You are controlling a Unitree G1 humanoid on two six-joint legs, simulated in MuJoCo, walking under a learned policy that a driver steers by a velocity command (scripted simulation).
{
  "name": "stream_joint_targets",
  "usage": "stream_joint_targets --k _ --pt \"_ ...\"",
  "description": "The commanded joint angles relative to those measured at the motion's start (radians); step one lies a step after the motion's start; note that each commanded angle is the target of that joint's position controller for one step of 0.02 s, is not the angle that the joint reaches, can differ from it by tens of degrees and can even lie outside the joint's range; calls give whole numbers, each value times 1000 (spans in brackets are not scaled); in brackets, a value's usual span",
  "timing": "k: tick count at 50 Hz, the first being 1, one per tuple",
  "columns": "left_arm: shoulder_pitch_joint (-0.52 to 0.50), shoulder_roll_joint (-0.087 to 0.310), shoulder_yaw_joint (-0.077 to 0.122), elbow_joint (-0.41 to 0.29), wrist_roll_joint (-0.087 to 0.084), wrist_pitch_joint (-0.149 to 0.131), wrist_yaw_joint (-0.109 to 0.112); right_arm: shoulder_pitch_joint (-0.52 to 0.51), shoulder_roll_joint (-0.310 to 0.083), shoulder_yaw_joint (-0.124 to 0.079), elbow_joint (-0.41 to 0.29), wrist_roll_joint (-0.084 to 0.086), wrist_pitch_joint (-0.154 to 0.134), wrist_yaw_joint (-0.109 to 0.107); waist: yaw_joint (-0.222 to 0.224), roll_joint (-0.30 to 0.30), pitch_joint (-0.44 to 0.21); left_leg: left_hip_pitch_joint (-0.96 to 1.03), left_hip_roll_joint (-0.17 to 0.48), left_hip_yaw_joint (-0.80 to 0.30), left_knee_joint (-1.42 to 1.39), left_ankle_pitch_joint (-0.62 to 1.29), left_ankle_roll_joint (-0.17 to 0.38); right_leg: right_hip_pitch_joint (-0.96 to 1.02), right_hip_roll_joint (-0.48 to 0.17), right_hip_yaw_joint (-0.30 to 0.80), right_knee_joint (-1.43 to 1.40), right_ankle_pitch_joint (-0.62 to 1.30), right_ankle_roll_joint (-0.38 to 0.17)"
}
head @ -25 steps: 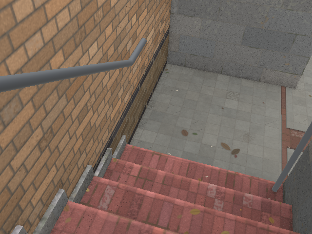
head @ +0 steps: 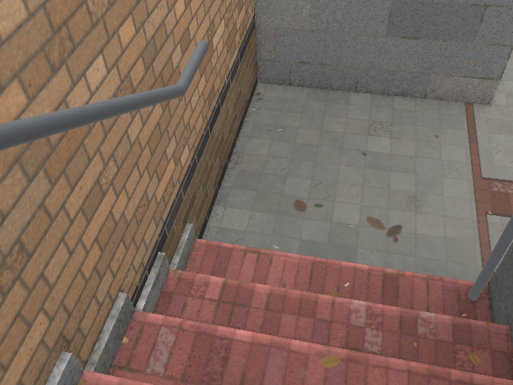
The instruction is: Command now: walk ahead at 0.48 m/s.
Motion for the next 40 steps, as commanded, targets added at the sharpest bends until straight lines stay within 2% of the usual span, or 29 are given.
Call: stream_joint_targets --k 1,2,3,4,5,6,8,9,11,13,15,20,22,23,24,25,26,27,28,29,30,31,32,34,36,37,38,39,40 --pt "433 216 54 93 -22 22 0 69 -116 -25 -62 17 -5 -17 140 -202 -180 -806 47 -30 359 121 16 662 -461 398 94 392 -248" --pt "384 168 44 79 -3 18 14 -49 -148 -36 -77 -14 7 -5 141 -93 -85 -793 105 -76 184 231 -11 435 -452 497 -37 -165 -276" --pt "344 119 24 74 13 8 19 -119 -156 -45 -75 -25 27 12 121 -58 43 -753 106 -77 110 282 -29 226 -411 489 -78 -252 -266" --pt "295 79 -2 77 30 -17 21 -149 -130 -50 -69 -18 26 19 71 43 146 -656 131 -174 -205 545 -48 14 -344 412 -48 -124 -185" --pt "296 85 -3 84 38 -32 22 -126 -94 -47 -43 -16 33 28 48 -1 168 -576 128 -148 -284 588 -56 -98 -313 378 -29 -8 -163" --pt "244 67 -17 67 6 -55 34 -183 -62 -40 -68 -34 40 47 1 26 197 -422 146 -99 -588 752 -101 -262 -238 270 -95 33 -137" --pt "269 136 0 84 4 -71 38 -165 -19 -29 -38 -72 62 56 1 -106 114 -233 135 -10 -662 841 -113 -269 -228 247 -57 351 -144" --pt "283 146 8 83 8 -68 31 -85 -27 -35 -7 -55 75 61 -22 -132 51 -201 127 -8 -585 943 -95 -230 -230 251 -8 375 -134" --pt "347 64 -12 113 -13 -69 46 -244 -73 -50 -48 -29 50 74 23 -28 111 -451 150 -106 -831 1176 -61 -23 -178 264 73 84 -116" --pt "343 56 -16 103 -7 -76 62 -379 -72 -43 -74 -44 18 87 63 2 102 -422 147 -79 -1001 1335 -72 -4 -157 270 136 -80 -122" --pt "331 81 -11 106 8 -79 62 -434 -47 -34 -90 -35 13 100 100 1 124 -265 138 -20 -1043 1421 -78 -141 -149 259 155 -233 -113" --pt "438 68 -21 159 29 -79 66 -614 -67 -14 -195 6 -4 79 232 -27 229 -303 148 -1 -1295 1264 -115 -3 -135 264 324 -12 -121" --pt "417 100 -10 164 28 -45 68 -529 -70 -6 -187 16 1 69 245 -51 190 -189 153 17 -1381 1198 -95 49 -114 222 404 197 -105" --pt "452 78 -14 179 29 -29 73 -474 -76 -3 -175 20 1 61 240 -45 183 -111 159 21 -1423 1130 -88 70 -116 222 473 291 -98" --pt "488 52 -59 211 122 -42 -16 -277 -19 36 -149 -166 16 140 113 10 121 91 248 -74 -1428 1174 -70 -25 -174 295 587 116 -100" --pt "361 117 -4 170 34 -29 43 -147 -151 -34 -65 -3 10 76 69 -20 21 147 117 104 -1510 1078 -61 94 -92 166 781 399 -91" --pt "414 131 -6 175 10 -20 56 35 -188 -40 -9 -11 0 60 20 76 -54 452 131 120 -1491 1201 -51 -68 -34 103 1107 314 -69" --pt "428 76 0 177 7 -16 60 201 -255 -70 39 -12 -5 68 -29 260 -132 806 317 -41 -1216 1707 49 -453 126 44 1594 -676 -27" --pt "546 77 -2 151 -40 -20 83 186 -234 -56 13 -8 -3 83 29 174 -299 1027 472 -214 -1008 1814 99 -667 67 127 1657 -750 -21" --pt "433 102 -5 107 -30 -18 82 134 -213 -62 -21 4 -6 89 -6 143 -285 980 532 -318 -1169 1281 192 -812 3 107 1505 -604 -11" --pt "310 112 2 78 5 -16 76 77 -236 -79 -25 15 1 60 -11 181 -142 729 554 -412 -1338 859 259 -835 -26 107 1434 -463 11" --pt "234 54 -31 9 52 -53 -4 -43 -122 -6 -89 -138 -29 137 10 -65 -54 421 415 -327 -1413 543 202 -766 -69 206 1251 -82 -2" --pt "245 36 -23 42 63 -67 -27 -86 -70 0 -61 -166 -50 139 83 -13 65 186 387 -296 -1398 573 192 -723 -127 236 1016 130 -29" --pt "276 73 -1 120 104 -58 -47 -80 -6 27 -91 -125 -87 123 101 31 74 -112 347 -166 -1448 605 207 -492 -109 228 782 240 -36" --pt "302 10 -30 121 106 -48 -63 -56 -83 21 -79 -114 -104 106 136 79 -26 -104 324 -142 -1387 642 210 -492 -82 201 831 248 -17" --pt "318 5 -39 127 108 -49 -65 -76 -56 30 -76 -123 -104 95 148 46 -34 -87 350 -143 -1364 704 197 -531 -107 222 825 285 -6" --pt "228 -7 -52 90 118 -44 -61 -27 43 59 -45 -125 -116 72 99 16 -19 43 362 -138 -1320 749 167 -677 -153 332 607 444 3" --pt "163 7 -55 60 108 -35 -52 59 40 65 1 -120 -124 61 74 34 -19 146 368 -126 -1264 785 159 -730 -170 322 521 486 32" --pt "176 19 -60 79 79 -44 -45 102 60 75 12 -98 -125 50 61 -20 -46 92 305 -4 -1186 793 121 -609 -171 272 338 702 58"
